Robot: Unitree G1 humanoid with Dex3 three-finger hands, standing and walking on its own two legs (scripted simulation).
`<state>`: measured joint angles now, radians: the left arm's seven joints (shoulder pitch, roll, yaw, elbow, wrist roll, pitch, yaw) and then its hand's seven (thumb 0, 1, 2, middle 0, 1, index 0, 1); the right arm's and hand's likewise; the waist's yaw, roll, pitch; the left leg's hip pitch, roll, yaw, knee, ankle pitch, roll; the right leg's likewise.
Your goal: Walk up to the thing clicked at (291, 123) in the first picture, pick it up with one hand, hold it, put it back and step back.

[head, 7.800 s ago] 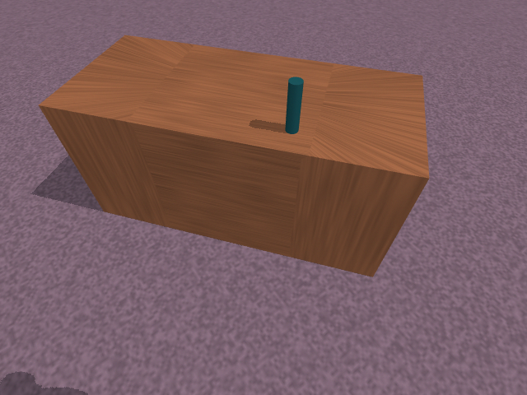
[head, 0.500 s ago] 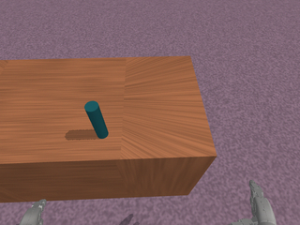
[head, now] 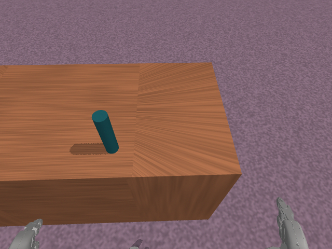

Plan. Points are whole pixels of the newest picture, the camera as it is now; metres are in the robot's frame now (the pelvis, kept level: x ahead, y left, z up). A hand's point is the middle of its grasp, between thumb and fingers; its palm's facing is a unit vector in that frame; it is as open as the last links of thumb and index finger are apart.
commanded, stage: go down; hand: left
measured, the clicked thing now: (106, 133) +0.45 +0.18 -0.04
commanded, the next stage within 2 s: approach in 1.76 s
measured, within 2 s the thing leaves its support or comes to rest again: neither
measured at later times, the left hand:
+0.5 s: hand out of the picture +0.14 +0.28 -0.07, palm faces +0.09 -0.94 -0.32, open 17.4 cm
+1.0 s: hand (31, 212) +0.23 +0.31 -0.03, palm faces +0.17 -0.95 -0.25, open 17.2 cm
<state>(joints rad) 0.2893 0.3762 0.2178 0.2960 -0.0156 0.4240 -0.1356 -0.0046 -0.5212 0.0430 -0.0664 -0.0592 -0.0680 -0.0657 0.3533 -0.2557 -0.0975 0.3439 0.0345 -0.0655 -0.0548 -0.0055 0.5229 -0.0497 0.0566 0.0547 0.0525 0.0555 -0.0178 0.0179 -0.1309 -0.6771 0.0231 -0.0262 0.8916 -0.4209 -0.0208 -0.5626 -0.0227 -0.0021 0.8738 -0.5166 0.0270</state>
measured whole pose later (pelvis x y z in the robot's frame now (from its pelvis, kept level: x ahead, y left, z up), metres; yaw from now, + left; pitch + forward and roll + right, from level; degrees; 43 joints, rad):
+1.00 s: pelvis -0.02 +0.00 -0.01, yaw +0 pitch +12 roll -1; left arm 0.08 0.51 0.36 0.32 -0.11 0.37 -0.23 -0.01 -0.50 0.08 -0.06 -0.07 -0.05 -0.08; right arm 0.41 -0.24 -0.02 0.26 0.05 -0.13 -0.15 -0.01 0.47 -0.07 0.06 0.06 0.05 0.06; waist -0.03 0.01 -0.14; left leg -0.77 0.02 -0.04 0.99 -0.44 -0.02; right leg -0.64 -0.02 -0.02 0.97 -0.54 0.03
